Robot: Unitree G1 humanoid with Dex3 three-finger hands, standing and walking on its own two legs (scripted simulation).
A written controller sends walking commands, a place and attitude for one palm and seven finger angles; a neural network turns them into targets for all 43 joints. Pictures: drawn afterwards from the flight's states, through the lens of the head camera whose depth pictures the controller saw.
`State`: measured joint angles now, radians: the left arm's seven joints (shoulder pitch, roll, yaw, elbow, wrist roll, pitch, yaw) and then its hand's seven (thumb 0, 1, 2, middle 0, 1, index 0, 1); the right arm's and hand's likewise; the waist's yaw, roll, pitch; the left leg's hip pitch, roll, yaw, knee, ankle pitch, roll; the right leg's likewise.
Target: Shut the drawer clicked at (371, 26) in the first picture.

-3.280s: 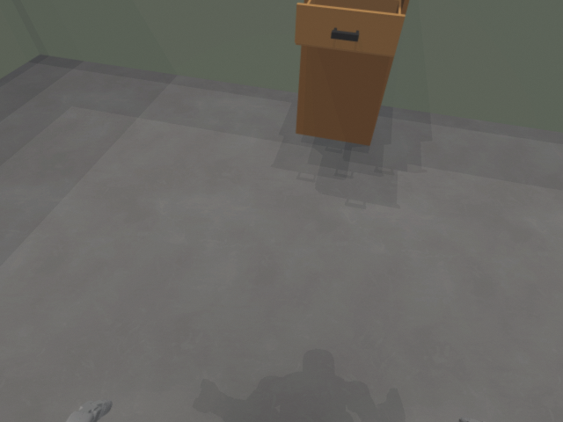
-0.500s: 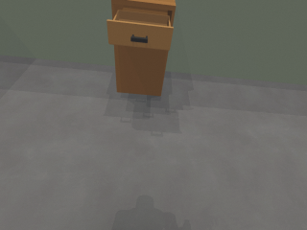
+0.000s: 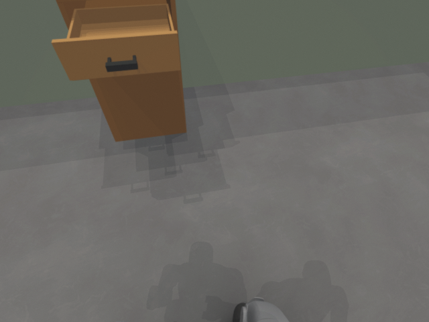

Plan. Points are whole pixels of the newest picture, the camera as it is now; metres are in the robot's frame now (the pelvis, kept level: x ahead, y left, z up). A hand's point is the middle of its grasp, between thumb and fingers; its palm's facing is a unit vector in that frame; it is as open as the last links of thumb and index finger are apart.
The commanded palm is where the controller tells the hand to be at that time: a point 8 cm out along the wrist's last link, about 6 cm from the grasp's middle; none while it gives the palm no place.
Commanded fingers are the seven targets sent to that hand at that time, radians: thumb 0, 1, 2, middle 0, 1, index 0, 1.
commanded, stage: walk to a spot facing it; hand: left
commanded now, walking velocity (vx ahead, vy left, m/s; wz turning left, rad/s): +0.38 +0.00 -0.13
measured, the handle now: (122, 62) +0.89 +0.30 -0.04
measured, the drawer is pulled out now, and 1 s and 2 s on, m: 0.29 0.29 0.29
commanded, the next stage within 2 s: turn to face it in 0.48 s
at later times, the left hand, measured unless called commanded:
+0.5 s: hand (123, 302) +0.19 +0.20 -0.19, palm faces +0.07 -0.99 -0.13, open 7.4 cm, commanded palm none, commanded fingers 0.00 0.90 0.90 -0.20 -0.30 -0.20 -0.30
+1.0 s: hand (142, 199) +0.43 +0.19 -0.15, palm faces +0.06 -0.97 -0.23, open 7.3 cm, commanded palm none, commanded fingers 0.00 0.90 0.90 -0.20 -0.30 -0.20 -0.30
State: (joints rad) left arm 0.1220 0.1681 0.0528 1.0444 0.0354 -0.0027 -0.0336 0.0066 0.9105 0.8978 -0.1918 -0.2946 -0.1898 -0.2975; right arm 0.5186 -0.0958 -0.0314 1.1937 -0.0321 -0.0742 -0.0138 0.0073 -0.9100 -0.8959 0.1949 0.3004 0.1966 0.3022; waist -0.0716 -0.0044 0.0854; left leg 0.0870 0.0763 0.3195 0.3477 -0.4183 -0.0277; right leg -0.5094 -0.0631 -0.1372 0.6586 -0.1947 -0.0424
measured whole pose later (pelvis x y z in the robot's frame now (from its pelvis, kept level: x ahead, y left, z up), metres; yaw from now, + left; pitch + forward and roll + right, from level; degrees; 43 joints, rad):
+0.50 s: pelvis +0.23 +0.03 -0.01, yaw -1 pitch -2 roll -2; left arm 0.36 0.18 0.05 1.12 0.02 -0.04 -0.01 0.00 0.91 0.90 -0.20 -0.30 -0.19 -0.30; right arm 0.14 -0.21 -0.06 0.98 -0.04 -0.08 0.02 0.01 -0.93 -0.90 0.19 0.30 0.19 0.30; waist 0.03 -0.03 0.04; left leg -0.40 0.11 0.17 0.64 -0.18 0.03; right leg -0.14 -0.05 -0.11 0.70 -0.47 0.00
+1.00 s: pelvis +0.35 +0.01 +0.00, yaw +3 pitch -1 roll +1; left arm 0.15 0.14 0.04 1.03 0.02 -0.03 0.03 0.00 0.93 0.90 -0.20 -0.30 -0.20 -0.30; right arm 0.33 -0.12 -0.04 1.14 -0.01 0.03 -0.01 0.01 -0.91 -0.90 0.20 0.30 0.20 0.30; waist -0.04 0.04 0.06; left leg -0.31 0.05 0.09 0.86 -0.52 -0.02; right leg -0.27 -0.08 -0.18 0.54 -0.25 -0.03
